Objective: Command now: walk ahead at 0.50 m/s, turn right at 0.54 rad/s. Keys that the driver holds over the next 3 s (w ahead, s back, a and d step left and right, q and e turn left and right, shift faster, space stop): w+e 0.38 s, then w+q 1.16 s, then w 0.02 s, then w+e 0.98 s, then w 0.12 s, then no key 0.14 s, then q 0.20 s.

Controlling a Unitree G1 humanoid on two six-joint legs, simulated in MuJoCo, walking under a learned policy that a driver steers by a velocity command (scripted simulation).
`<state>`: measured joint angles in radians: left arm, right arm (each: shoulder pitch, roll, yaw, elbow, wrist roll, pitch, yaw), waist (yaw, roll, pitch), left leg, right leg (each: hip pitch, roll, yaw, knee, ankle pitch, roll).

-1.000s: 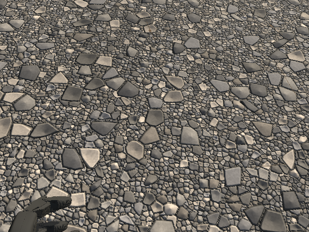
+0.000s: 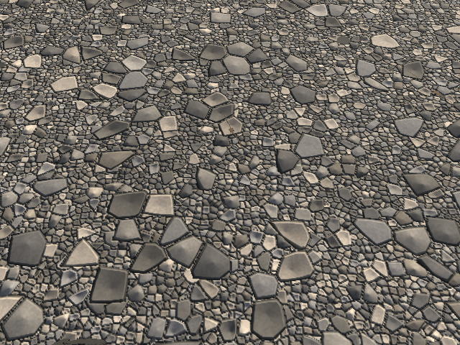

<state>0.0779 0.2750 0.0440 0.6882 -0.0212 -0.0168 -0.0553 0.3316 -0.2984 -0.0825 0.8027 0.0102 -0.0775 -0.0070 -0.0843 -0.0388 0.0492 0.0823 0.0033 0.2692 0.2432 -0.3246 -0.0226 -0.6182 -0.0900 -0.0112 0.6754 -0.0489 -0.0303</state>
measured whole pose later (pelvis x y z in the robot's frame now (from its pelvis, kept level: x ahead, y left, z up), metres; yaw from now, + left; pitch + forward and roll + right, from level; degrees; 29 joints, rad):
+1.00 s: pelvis +0.56 -0.06 +0.01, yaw -3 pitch +2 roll +0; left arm 0.02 0.27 0.03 0.66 0.00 -0.10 -0.02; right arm 0.40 -0.29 -0.06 0.77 0.03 -0.04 -0.01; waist -0.10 -0.03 0.03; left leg -0.08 -0.11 -0.19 0.35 -0.29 0.07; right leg -0.56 -0.01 0.12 0.52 0.01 0.05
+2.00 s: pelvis +1.08 +0.04 +0.01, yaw +12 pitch +1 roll +2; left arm 0.16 0.28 0.05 0.79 -0.02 -0.04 -0.03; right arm 0.30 -0.27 -0.06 0.79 -0.01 -0.09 0.00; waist -0.05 -0.04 0.03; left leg 0.05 -0.06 0.17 0.20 -0.26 0.04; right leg -0.67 -0.10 0.04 0.70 0.08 0.01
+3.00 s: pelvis +1.60 +0.06 +0.01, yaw -9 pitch +1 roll +1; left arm 0.09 0.26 0.04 0.67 0.01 -0.02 0.02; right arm 0.29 -0.27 -0.05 0.86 0.02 -0.04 0.00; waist -0.08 -0.03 0.04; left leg -0.18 -0.05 -0.03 0.40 -0.25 0.03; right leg -0.44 -0.01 0.08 0.56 -0.13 0.03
